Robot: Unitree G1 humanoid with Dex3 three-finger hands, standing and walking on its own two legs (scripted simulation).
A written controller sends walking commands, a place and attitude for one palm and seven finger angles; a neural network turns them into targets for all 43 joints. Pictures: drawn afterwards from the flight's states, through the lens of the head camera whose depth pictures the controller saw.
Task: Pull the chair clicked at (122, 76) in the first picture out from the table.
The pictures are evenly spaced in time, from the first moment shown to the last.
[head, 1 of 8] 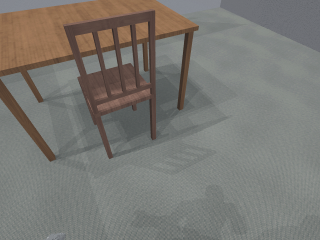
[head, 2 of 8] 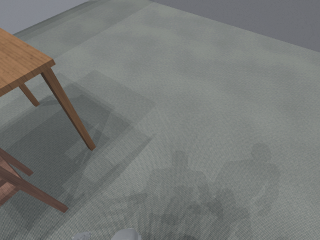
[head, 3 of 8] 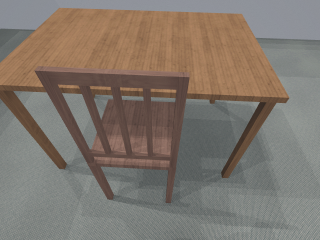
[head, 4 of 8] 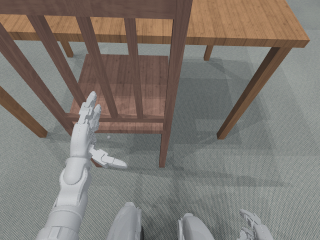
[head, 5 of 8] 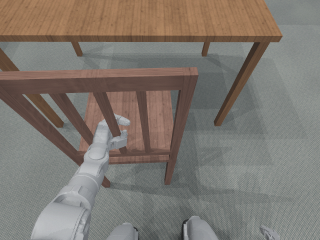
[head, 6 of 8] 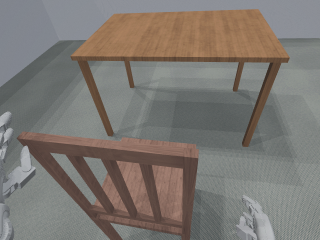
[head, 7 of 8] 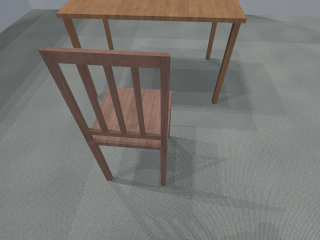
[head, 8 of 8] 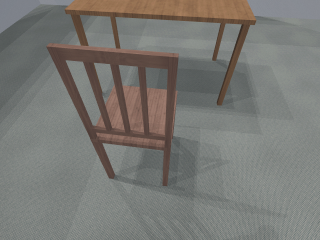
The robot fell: no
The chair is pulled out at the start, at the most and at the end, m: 0.00 0.61 0.60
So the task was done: yes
